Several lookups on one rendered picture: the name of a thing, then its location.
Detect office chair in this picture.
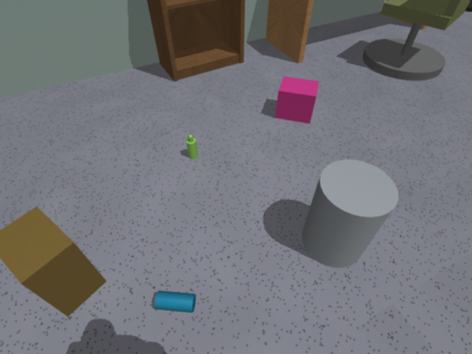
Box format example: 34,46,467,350
363,0,470,81

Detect bookshelf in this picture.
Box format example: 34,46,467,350
147,0,245,82

